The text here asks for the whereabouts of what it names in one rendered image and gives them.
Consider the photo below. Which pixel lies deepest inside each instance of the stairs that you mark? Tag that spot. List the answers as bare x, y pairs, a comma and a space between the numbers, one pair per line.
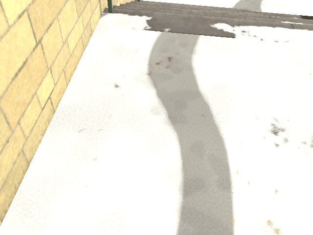
195, 10

